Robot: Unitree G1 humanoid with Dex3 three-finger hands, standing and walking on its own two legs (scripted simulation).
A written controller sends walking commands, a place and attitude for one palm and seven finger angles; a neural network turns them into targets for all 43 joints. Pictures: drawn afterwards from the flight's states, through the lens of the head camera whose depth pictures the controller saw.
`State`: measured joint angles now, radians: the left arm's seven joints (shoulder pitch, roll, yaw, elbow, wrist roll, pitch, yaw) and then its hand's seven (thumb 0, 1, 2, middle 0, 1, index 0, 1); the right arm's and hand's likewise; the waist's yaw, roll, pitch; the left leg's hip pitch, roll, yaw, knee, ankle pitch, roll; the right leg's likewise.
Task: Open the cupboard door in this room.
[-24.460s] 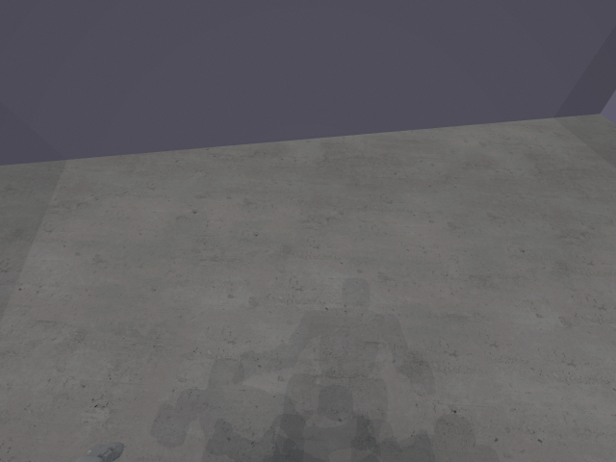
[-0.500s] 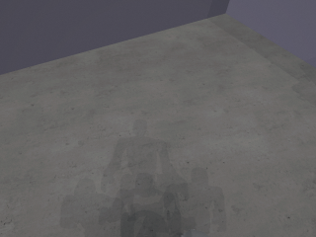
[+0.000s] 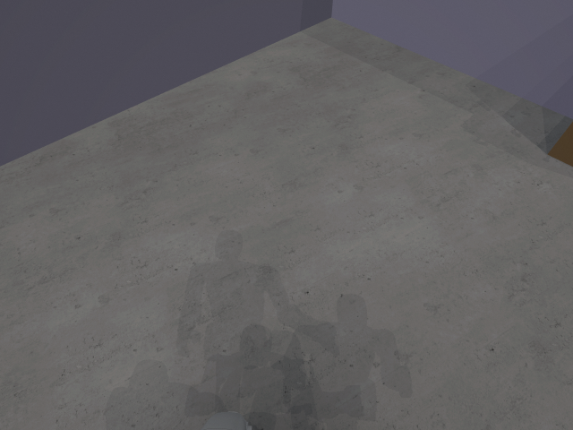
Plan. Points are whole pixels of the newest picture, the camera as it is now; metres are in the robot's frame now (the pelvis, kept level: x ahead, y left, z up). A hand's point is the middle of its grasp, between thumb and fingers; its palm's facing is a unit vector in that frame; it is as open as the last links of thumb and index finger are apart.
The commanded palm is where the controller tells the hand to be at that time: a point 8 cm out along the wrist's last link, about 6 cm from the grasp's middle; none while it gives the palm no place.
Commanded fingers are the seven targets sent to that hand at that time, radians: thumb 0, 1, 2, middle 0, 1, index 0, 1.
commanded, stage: turn or walk to find it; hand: left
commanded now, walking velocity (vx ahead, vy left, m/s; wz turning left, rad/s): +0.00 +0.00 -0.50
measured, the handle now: out of the picture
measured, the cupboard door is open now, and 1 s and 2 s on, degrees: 0 0 0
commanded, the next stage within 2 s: none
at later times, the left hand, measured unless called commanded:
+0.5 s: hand out of the picture +0.12 +0.22 -0.17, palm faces -0.23 -0.95 -0.23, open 7.4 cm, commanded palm none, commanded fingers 0.00 0.90 0.90 -0.20 -0.30 -0.20 -0.30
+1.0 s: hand out of the picture +0.14 +0.12 -0.16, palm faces -0.39 -0.89 -0.23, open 7.4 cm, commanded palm none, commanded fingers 0.00 0.90 0.90 -0.20 -0.30 -0.20 -0.30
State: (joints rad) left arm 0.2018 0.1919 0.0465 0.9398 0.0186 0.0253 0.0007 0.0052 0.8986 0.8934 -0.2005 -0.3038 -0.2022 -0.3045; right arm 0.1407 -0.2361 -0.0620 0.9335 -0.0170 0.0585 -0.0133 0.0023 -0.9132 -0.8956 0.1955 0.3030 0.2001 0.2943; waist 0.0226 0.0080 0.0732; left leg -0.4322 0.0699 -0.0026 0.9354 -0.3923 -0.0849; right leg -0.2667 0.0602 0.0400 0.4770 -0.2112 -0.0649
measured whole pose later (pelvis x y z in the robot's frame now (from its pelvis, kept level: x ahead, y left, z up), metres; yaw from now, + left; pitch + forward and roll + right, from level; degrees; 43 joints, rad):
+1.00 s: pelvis +0.06 -0.05 +0.00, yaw -28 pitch +1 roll +1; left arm 0.35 0.16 0.04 1.02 0.02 -0.05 -0.01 0.00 0.90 0.89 -0.20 -0.30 -0.20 -0.30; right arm 0.16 -0.25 -0.07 0.94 -0.03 0.02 0.03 0.00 -0.91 -0.90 0.19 0.30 0.20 0.29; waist 0.03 0.03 0.04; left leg -0.57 0.13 0.02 0.97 -0.23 -0.10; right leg -0.07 0.05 0.03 0.35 -0.30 -0.06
